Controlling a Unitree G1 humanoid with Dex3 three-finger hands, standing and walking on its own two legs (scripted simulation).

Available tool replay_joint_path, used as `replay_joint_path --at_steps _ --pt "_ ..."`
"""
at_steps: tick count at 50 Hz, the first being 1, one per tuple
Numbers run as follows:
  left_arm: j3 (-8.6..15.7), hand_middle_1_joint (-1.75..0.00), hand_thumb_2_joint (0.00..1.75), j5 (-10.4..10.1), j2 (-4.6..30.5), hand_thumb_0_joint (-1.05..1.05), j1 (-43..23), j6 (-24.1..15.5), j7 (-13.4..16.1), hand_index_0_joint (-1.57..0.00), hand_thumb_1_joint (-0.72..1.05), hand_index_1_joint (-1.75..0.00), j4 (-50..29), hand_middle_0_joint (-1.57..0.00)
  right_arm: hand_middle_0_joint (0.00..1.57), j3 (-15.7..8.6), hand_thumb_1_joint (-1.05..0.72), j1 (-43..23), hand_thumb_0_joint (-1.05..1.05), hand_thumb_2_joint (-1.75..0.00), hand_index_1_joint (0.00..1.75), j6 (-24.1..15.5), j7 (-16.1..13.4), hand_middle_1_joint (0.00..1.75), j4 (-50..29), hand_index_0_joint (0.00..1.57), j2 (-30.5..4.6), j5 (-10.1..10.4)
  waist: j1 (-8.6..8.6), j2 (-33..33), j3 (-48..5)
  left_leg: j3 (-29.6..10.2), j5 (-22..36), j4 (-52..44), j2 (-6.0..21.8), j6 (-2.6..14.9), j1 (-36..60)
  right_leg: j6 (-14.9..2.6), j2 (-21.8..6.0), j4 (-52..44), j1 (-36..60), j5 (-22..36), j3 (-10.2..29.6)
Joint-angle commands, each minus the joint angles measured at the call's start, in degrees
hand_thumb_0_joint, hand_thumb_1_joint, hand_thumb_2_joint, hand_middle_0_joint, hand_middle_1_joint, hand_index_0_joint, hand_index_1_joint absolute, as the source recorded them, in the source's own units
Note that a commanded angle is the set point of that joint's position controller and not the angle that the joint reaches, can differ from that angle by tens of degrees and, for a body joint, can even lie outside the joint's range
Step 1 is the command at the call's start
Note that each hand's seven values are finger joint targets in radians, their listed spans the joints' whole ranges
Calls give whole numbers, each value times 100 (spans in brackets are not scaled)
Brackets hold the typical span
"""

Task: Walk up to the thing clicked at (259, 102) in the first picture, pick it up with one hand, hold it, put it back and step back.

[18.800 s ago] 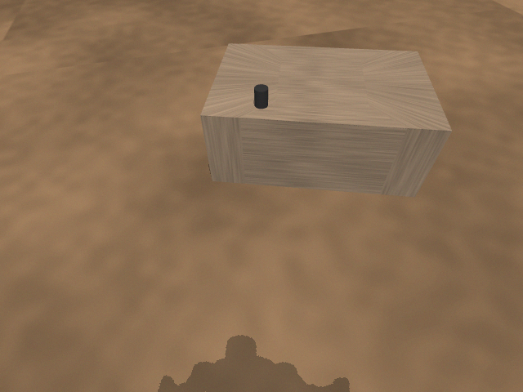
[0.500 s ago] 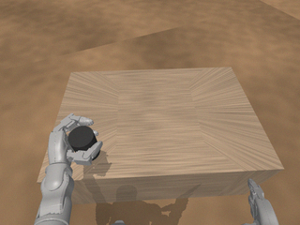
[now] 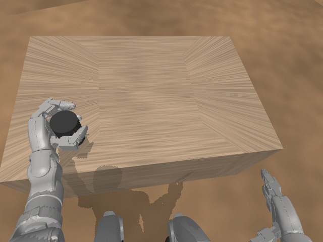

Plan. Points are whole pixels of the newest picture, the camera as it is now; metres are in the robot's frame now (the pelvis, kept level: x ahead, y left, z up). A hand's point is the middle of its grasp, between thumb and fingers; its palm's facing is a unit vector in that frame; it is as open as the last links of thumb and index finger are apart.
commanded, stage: crouch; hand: left
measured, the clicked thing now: (68, 129) +0.41 +0.20 -0.02
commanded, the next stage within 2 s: lower in 0.68 s
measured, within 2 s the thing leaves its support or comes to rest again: rests again in 2.00 s
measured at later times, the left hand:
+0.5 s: hand (71, 126) +0.45 +0.21 -0.07, palm faces +0.17 -0.99 +0.01, open 8.5 cm
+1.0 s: hand (74, 129) +0.46 +0.21 -0.11, palm faces +0.17 -0.99 -0.01, open 8.5 cm
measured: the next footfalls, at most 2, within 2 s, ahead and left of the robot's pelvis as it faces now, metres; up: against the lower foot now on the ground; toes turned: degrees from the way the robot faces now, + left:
none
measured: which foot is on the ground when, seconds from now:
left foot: down 0.00-1.00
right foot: down 0.00-1.00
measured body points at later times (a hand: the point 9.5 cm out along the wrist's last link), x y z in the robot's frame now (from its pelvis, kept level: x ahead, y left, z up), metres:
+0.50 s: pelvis -0.01 +0.01 -0.04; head +0.14 +0.07 +0.38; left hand +0.43 +0.26 -0.07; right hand +0.16 -0.25 +0.00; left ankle +0.06 +0.13 -0.65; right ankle -0.01 -0.13 -0.65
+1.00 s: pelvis -0.02 +0.01 -0.07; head +0.15 +0.08 +0.34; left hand +0.45 +0.26 -0.11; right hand +0.15 -0.25 -0.01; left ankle +0.06 +0.13 -0.65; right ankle -0.01 -0.13 -0.65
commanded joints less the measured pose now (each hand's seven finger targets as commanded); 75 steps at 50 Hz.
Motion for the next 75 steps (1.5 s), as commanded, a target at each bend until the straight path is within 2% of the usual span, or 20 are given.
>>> replay_joint_path --at_steps 1,10,19,20,21,23,26,30,39,40,44,49,54,55,56,60,65,68,71,75 --pt "210 -145 128 45 960 0 -1663 -578 72 -139 24 -146 -773 -138 5 -615 53 259 0 -5 5 -293 6 5 -1231 5 -951 -1 27 954 -2454 -91 1307 -480 -159 137 2225 -150 155 -665 -91 1690 -134" --pt "353 -143 126 181 1232 0 -2137 -750 151 -138 26 -143 -824 -137 5 -640 52 508 0 -6 5 -305 74 5 -1642 5 -984 -43 -201 1194 -3007 -180 1702 22 -129 181 1998 -146 218 -179 -366 2035 -166" --pt "379 -142 126 231 1318 0 -2411 -773 108 -135 26 -142 -522 -134 5 -657 53 443 0 -6 5 -308 108 5 -1957 5 -1025 -46 -397 1418 -3019 -297 1316 214 -88 147 1703 -201 252 113 -889 1584 -219" --pt "552 -142 127 249 1577 0 -2433 -764 137 -136 28 -143 -523 -135 5 -690 53 499 0 -6 5 -274 112 5 -1871 5 -1066 -41 -323 1526 -3009 -287 1219 226 -102 145 1603 -208 247 133 -919 1492 -212" --pt "534 -142 126 293 1579 0 -2427 -756 141 -136 27 -142 -460 -135 5 -784 52 543 0 -6 5 -260 111 5 -1813 5 -1128 -50 -363 1550 -3066 -300 1255 271 -92 145 1644 -216 251 177 -1004 1499 -216" --pt "471 -141 126 299 1489 0 -2446 -758 138 -136 26 -142 -420 -134 5 -683 53 431 0 -6 5 -298 120 5 -2084 5 -1062 -46 -431 1434 -3063 -295 1179 343 -91 172 1494 -200 265 189 -980 1507 -207" --pt "635 -141 125 306 1765 0 -2541 -733 146 -135 23 -141 -383 -134 5 -723 52 496 0 -6 5 -263 113 5 -1957 5 -1106 -27 -395 1485 -3039 -282 1106 400 -97 183 1330 -200 268 244 -1024 1462 -186" --pt "621 -141 125 327 1773 0 -2654 -740 149 -135 25 -141 -285 -134 5 -758 52 416 0 -6 5 -298 108 5 -2199 5 -1114 -17 -533 1426 -3106 -274 918 513 -99 214 1165 -175 276 246 -1076 1368 -136" --pt "694 -139 125 387 1976 0 -2784 -720 165 -133 27 -139 -347 -132 5 -773 52 461 0 -6 5 -306 118 5 -2184 5 -1135 -11 -529 1814 -3220 -346 957 575 -69 155 1210 -246 300 502 -1447 1237 -233" --pt "709 -142 123 395 2002 0 -2750 -711 157 -135 25 -142 -294 -134 5 -898 51 466 0 -6 5 -305 102 5 -2252 5 -1226 5 -571 1730 -3206 -340 883 577 -68 161 1220 -237 313 478 -1448 1204 -236" --pt "653 -144 127 442 1805 0 -2570 -666 151 -136 25 -144 230 -135 5 -800 52 441 0 -6 5 -338 127 5 -2134 5 -1172 -4 -664 1593 -2905 -403 1084 731 -45 169 973 -253 333 658 -1801 1267 -302" --pt "898 -146 129 482 2257 0 -2940 -833 172 -136 27 -146 40 -135 5 -833 52 394 0 -6 5 -382 162 5 -2467 5 -1242 -30 -706 1704 -3330 -404 975 959 -70 202 831 -248 326 803 -1787 1254 -260" --pt "999 -145 128 501 2408 0 -2904 -896 117 -135 25 -145 163 -134 5 -941 51 566 0 -6 5 -412 182 5 -2483 5 -1323 -40 -838 1810 -3383 -383 1055 1188 -70 226 691 -218 335 881 -1876 1380 -214" --pt "993 -145 128 520 2508 0 -2885 -907 92 -135 26 -145 56 -134 5 -853 52 451 0 -6 5 -428 199 5 -2588 5 -1261 -22 -757 1939 -3446 -384 1002 1179 -82 209 673 -230 326 921 -1870 1321 -202" --pt "957 -145 128 538 2499 0 -2957 -914 72 -136 26 -145 66 -135 5 -905 51 471 0 -6 5 -437 210 5 -2655 5 -1267 -23 -832 1944 -3467 -370 866 1241 -79 217 616 -220 322 906 -1907 1235 -155" --pt "1099 -143 126 504 2554 0 -2871 -894 70 -134 23 -143 139 -132 5 -989 51 478 0 -6 5 -452 204 5 -2750 5 -1364 -32 -846 1970 -3452 -423 736 1293 -66 202 533 -236 340 990 -2061 1103 -198" --pt "1040 -142 125 582 2631 0 -2828 -867 64 -133 25 -142 148 -131 5 -1015 52 460 0 -6 5 -461 201 5 -2799 5 -1368 -17 -876 2082 -3346 -413 571 1356 -65 196 396 -241 342 1033 -2190 963 -164" --pt "1047 -144 126 540 2531 0 -2763 -850 52 -135 25 -144 108 -134 5 -1048 51 569 0 -6 5 -468 216 5 -2804 5 -1380 5 -920 2127 -3404 -448 768 1399 -64 190 463 -256 361 1169 -2306 1105 -274" --pt "1130 -143 126 567 2693 0 -2801 -842 66 -134 25 -143 -59 -132 5 -1120 52 566 0 -6 5 -480 209 5 -2988 5 -1440 10 -925 2155 -3635 -430 1019 1496 -60 203 568 -248 377 1208 -2219 1318 -266" --pt "1056 -142 125 575 2476 0 -2644 -837 70 -133 24 -142 94 -131 5 -1157 52 547 0 -6 5 -475 233 5 -2935 5 -1418 29 -889 2218 -3378 -497 786 1396 -53 146 579 -300 381 1327 -2574 984 -369"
